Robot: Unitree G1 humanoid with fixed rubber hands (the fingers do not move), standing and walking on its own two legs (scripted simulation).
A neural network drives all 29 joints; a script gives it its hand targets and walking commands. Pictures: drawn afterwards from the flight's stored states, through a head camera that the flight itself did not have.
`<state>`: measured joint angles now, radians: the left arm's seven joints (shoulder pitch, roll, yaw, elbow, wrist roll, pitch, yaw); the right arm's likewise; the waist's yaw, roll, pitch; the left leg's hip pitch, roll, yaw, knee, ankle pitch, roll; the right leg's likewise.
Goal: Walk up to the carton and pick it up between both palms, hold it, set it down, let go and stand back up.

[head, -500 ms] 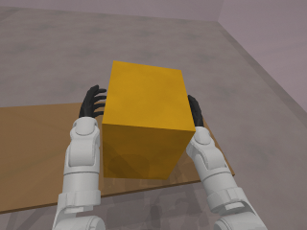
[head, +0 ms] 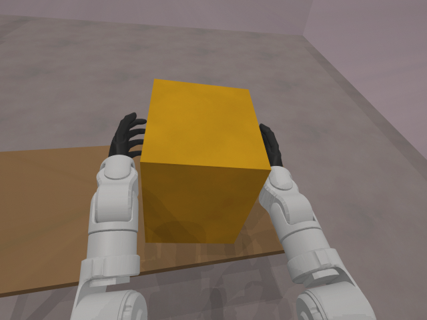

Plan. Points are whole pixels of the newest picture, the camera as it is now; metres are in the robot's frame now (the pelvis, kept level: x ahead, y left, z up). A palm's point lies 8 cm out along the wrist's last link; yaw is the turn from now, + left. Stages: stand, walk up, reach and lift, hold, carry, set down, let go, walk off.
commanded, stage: reach and lift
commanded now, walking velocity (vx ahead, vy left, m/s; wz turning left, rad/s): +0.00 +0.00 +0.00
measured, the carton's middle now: (196, 166) +0.38 +0.01 +0.12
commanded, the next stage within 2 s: hold in 0.40 s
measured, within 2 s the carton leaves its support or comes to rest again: neither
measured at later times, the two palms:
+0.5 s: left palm (121, 150) +0.37 +0.14 +0.17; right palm (271, 157) +0.36 -0.13 +0.16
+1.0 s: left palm (119, 147) +0.36 +0.14 +0.19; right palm (274, 155) +0.35 -0.13 +0.17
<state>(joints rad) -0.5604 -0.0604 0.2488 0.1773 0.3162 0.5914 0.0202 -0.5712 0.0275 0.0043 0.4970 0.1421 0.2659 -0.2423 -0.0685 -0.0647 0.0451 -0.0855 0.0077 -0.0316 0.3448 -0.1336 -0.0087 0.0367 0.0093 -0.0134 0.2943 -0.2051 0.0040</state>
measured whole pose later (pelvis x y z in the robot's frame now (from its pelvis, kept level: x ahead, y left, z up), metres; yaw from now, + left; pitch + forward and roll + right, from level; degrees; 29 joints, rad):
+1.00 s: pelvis +0.00 -0.01 +0.00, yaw +0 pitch -8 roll +0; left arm -0.60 -0.05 0.27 0.13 0.33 0.70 -0.01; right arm -0.62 0.02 0.02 0.46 0.19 0.36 -0.27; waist -0.07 -0.06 0.03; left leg -0.06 0.02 -0.04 0.34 -0.13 -0.02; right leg 0.06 0.02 -0.02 0.30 -0.21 -0.01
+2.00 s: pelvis +0.00 -0.01 +0.00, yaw +0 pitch -9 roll +0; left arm -0.57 -0.06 0.28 0.10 0.34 0.70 -0.01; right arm -0.62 0.01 0.04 0.45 0.21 0.35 -0.27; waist -0.08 -0.07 0.04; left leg -0.04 0.02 -0.04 0.34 -0.14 -0.02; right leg 0.08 0.02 -0.02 0.30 -0.21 -0.01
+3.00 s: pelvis +0.00 -0.01 +0.00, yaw +0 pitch -9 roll +0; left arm -0.60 -0.05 0.28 0.13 0.34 0.71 -0.02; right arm -0.63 0.02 0.02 0.47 0.19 0.35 -0.27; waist -0.08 -0.08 0.04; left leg -0.05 0.02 -0.04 0.34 -0.13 -0.02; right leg 0.07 0.02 -0.02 0.30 -0.21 -0.01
